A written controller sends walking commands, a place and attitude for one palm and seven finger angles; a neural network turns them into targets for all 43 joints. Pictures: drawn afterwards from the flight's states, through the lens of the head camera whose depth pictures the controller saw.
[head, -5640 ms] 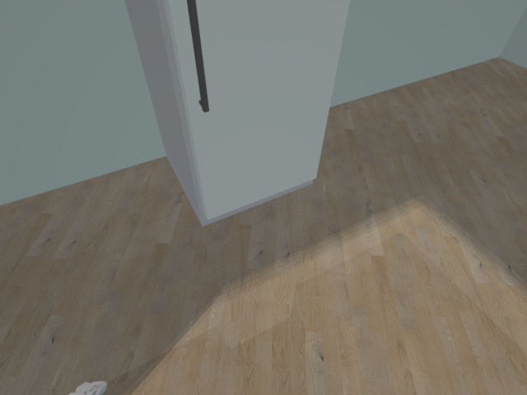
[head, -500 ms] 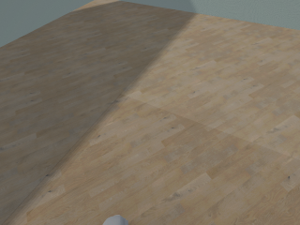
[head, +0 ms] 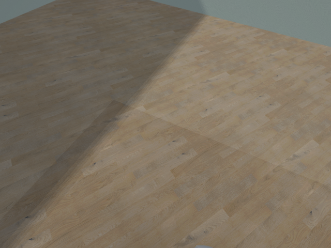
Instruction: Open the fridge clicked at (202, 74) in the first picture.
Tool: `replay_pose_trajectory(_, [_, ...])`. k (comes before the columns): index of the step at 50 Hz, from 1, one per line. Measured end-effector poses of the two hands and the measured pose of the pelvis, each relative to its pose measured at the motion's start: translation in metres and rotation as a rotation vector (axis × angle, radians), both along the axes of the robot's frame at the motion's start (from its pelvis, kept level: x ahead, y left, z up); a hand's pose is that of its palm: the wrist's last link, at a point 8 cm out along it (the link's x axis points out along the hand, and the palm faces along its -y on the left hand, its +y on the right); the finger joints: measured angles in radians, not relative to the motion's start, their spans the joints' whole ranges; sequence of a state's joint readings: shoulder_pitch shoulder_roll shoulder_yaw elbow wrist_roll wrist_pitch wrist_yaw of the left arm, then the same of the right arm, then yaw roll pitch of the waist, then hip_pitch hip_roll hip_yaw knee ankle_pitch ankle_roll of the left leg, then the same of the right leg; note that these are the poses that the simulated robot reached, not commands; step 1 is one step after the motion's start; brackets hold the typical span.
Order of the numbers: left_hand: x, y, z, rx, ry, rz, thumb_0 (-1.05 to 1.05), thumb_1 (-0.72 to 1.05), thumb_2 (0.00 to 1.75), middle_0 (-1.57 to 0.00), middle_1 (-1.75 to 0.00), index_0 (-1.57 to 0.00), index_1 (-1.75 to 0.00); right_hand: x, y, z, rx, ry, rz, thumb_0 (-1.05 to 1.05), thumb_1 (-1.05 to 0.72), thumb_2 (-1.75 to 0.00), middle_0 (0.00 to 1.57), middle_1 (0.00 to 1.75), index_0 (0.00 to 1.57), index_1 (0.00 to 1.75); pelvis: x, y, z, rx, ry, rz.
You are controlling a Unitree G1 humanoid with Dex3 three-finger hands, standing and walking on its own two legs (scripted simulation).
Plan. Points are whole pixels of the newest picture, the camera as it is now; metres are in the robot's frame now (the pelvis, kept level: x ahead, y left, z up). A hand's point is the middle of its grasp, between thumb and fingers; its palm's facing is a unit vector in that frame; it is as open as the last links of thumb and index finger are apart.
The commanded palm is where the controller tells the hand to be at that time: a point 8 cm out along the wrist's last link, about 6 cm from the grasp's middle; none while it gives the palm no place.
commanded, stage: turn to face it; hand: left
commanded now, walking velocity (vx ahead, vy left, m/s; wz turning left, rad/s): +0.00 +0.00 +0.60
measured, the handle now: out of the picture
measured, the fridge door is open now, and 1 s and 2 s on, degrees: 0 0 0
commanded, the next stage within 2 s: none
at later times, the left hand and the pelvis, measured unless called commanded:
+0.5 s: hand out of the picture +0.05 +0.16 -0.15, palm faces +0.33 -0.91 -0.26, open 7.4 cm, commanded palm none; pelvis +0.03 -0.04 +0.00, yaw +19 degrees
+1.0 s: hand out of the picture -0.01 +0.23 -0.16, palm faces +0.60 -0.76 -0.26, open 7.4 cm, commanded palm none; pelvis +0.03 -0.01 +0.00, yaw +36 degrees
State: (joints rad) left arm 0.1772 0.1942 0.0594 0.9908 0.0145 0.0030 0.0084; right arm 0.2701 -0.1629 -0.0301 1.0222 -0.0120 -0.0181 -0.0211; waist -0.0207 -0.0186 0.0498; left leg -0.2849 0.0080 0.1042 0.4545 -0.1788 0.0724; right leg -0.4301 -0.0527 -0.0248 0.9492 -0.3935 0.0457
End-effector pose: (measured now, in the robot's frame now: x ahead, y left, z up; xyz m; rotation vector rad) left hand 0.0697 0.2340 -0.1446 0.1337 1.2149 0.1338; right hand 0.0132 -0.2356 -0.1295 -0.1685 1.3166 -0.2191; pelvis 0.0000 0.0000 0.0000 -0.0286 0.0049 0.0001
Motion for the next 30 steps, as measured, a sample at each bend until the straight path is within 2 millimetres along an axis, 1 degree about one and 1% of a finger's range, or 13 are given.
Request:
replay_pose_trajectory(3, [0.028,-0.005,0.007,0.006,-0.057,0.006,0.01,0.91,0.90,-0.20,-0.30,-0.19,-0.30,-0.011,-0.001,-0.004,0.020,0.066,-0.009,0.00,-0.93,-0.90,0.20,0.30,0.20,0.30,0.008,-0.003,0.000,0.007,0.007,0.028])
replay_pose_trajectory(7, [0.053,-0.016,0.014,0.018,-0.100,0.014,0.01,0.91,0.90,-0.20,-0.30,-0.19,-0.30,-0.014,-0.008,-0.010,0.047,0.106,-0.013,0.01,-0.92,-0.90,0.20,0.30,0.20,0.30,0.016,-0.013,-0.001,0.015,0.014,0.068])
replay_pose_trajectory(10, [0.061,-0.026,0.019,0.033,-0.127,0.032,0.01,0.91,0.90,-0.20,-0.30,-0.19,-0.30,-0.006,-0.018,-0.018,0.067,0.116,0.001,0.01,-0.92,-0.90,0.20,0.30,0.20,0.30,0.020,-0.024,-0.004,0.023,0.020,0.102])
replay_pose_trajectory(12, [0.061,-0.031,0.019,0.051,-0.150,0.054,0.01,0.91,0.90,-0.20,-0.30,-0.20,-0.30,0.004,-0.027,-0.026,0.080,0.113,0.019,0.01,-0.91,-0.90,0.20,0.30,0.20,0.30,0.023,-0.033,-0.009,0.035,0.024,0.125])
replay_pose_trajectory(13, [0.058,-0.034,0.020,0.059,-0.152,0.065,0.01,0.91,0.90,-0.20,-0.30,-0.20,-0.30,0.010,-0.031,-0.028,0.082,0.111,0.029,0.01,-0.91,-0.90,0.20,0.30,0.20,0.30,0.024,-0.036,-0.010,0.032,0.020,0.135])
replay_pose_trajectory(15, [0.047,-0.037,0.025,0.069,-0.144,0.094,0.01,0.91,0.90,-0.20,-0.30,-0.20,-0.30,0.028,-0.040,-0.028,0.080,0.098,0.064,0.01,-0.91,-0.90,0.20,0.30,0.20,0.30,0.025,-0.041,-0.007,0.038,0.015,0.173])
replay_pose_trajectory(18, [0.025,-0.037,0.029,0.083,-0.118,0.159,0.01,0.91,0.90,-0.21,-0.30,-0.20,-0.30,0.061,-0.049,-0.023,0.069,0.067,0.133,0.01,-0.91,-0.90,0.20,0.30,0.20,0.29,0.028,-0.045,-0.002,0.050,0.010,0.226])
replay_pose_trajectory(22, [-0.009,-0.034,0.029,0.094,-0.072,0.244,0.01,0.90,0.90,-0.21,-0.30,-0.20,-0.30,0.108,-0.054,-0.018,0.046,0.015,0.230,0.01,-0.91,-0.90,0.20,0.30,0.19,0.29,0.031,-0.046,-0.001,0.057,0.006,0.289])
replay_pose_trajectory(24, [-0.029,-0.032,0.026,0.094,-0.042,0.287,0.01,0.90,0.90,-0.21,-0.30,-0.20,-0.30,0.132,-0.050,-0.015,0.033,-0.009,0.281,0.01,-0.91,-0.90,0.20,0.30,0.19,0.29,0.032,-0.045,-0.001,0.059,0.006,0.318])
replay_pose_trajectory(26, [-0.051,-0.029,0.022,0.091,-0.006,0.330,0.01,0.90,0.90,-0.21,-0.30,-0.20,-0.30,0.157,-0.042,-0.012,0.022,-0.035,0.335,0.01,-0.91,-0.90,0.20,0.30,0.19,0.29,0.032,-0.041,-0.002,0.059,0.008,0.345])
replay_pose_trajectory(28, [-0.074,-0.025,0.016,0.084,0.034,0.373,0.01,0.90,0.90,-0.21,-0.30,-0.20,-0.30,0.181,-0.029,-0.008,0.013,-0.066,0.392,0.01,-0.91,-0.90,0.20,0.30,0.19,0.29,0.031,-0.037,-0.004,0.055,0.011,0.371])
replay_pose_trajectory(30, [-0.097,-0.020,0.009,0.073,0.074,0.418,0.01,0.90,0.90,-0.21,-0.30,-0.20,-0.30,0.204,-0.011,-0.004,0.004,-0.101,0.452,0.01,-0.92,-0.90,0.20,0.30,0.19,0.29,0.031,-0.030,-0.007,0.049,0.013,0.397])
